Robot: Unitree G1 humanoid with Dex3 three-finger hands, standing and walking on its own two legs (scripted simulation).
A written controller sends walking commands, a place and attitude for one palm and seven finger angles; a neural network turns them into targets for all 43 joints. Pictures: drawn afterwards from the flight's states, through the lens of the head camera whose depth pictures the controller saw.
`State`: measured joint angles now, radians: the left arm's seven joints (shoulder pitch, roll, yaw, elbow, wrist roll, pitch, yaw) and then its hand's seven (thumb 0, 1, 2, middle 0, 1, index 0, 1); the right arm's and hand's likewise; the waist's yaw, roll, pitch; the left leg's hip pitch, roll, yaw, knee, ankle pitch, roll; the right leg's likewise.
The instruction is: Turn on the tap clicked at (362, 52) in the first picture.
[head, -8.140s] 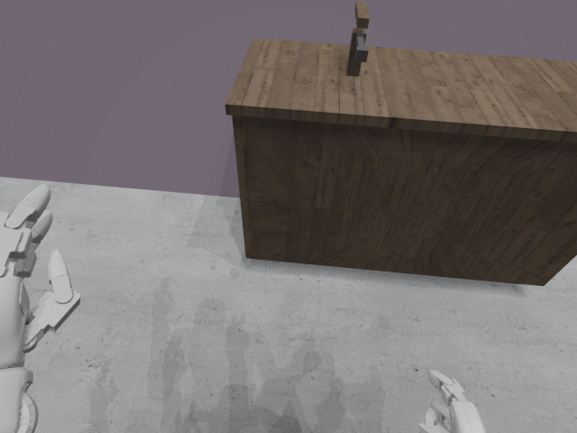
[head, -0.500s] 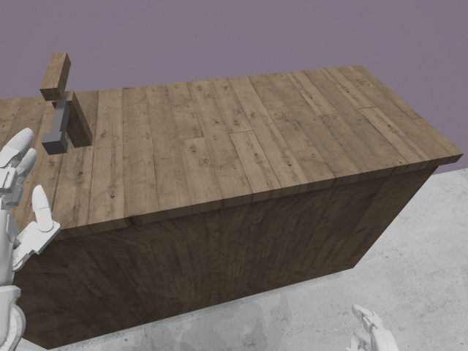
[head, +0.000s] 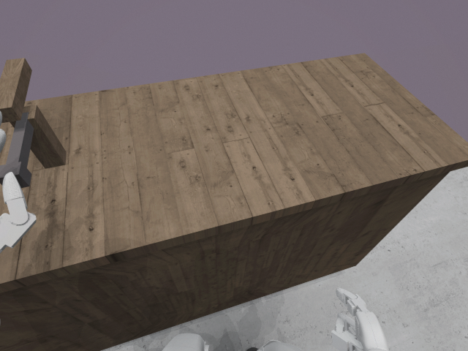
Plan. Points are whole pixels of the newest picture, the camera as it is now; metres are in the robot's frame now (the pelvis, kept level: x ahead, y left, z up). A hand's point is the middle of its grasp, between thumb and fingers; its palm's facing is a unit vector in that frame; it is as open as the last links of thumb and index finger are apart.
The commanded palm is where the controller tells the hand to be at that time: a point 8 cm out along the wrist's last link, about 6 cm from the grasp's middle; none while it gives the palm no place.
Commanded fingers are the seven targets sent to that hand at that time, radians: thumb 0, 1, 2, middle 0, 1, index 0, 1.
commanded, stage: come to a stop and stand still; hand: left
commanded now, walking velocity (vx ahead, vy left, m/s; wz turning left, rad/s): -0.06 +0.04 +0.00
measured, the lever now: (14, 176) +0.30 +0.34 +0.15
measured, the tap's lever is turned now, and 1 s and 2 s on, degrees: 0 0 0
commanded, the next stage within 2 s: look again from close up in 0.92 s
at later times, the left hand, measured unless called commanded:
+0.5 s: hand (12, 195) +0.25 +0.29 +0.19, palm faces +0.45 -0.83 -0.33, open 7.4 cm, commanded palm +0.20 +0.33 +0.20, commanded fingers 0.00 0.90 0.90 -0.20 -0.30 -0.20 -0.30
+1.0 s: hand (14, 179) +0.27 +0.30 +0.19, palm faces +0.44 -0.83 -0.35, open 7.4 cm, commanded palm +0.22 +0.33 +0.20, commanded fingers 0.00 0.90 0.90 -0.20 -0.30 -0.20 -0.30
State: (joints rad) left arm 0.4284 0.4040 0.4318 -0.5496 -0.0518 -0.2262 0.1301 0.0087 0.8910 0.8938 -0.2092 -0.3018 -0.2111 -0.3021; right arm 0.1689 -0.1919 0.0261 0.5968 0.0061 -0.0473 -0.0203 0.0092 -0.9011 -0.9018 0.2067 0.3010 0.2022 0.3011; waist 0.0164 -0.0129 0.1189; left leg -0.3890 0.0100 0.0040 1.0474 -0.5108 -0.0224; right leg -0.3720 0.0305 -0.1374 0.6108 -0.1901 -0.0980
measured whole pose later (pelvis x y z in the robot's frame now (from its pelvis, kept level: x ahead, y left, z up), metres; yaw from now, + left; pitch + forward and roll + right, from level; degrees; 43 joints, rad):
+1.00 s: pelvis +0.06 +0.05 +0.02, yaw +2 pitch -1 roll -1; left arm 0.45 0.34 0.33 -0.48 -0.05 -0.15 0.15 0.01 0.89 0.89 -0.21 -0.30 -0.21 -0.30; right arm 0.19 -0.20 0.02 0.58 0.01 -0.06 -0.06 0.01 -0.90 -0.90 0.21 0.30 0.20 0.30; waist 0.02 0.00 0.01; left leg -0.17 0.00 0.02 0.44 -0.26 0.02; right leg -0.19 0.01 -0.03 0.39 -0.19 -0.01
